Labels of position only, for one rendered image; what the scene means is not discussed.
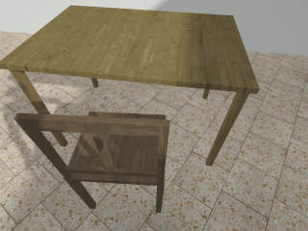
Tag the chair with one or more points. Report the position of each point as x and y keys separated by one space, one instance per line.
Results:
x=116 y=148

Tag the table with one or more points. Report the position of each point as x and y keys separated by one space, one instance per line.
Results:
x=189 y=50

